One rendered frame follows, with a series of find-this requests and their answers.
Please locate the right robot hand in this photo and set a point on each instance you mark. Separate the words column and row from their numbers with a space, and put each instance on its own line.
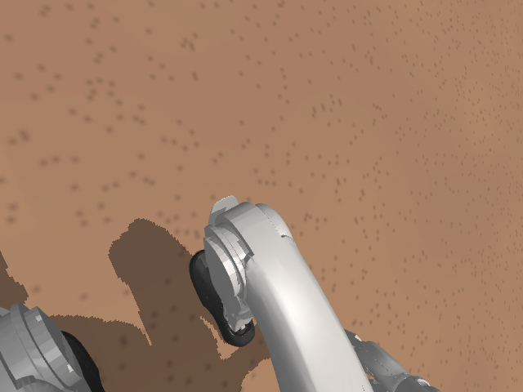
column 377, row 363

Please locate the left robot foot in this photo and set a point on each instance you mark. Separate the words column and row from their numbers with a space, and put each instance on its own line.
column 88, row 367

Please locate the right robot arm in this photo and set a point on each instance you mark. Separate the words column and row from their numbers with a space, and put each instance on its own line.
column 415, row 384

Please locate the right robot foot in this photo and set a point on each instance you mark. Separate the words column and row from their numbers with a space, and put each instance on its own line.
column 200, row 277

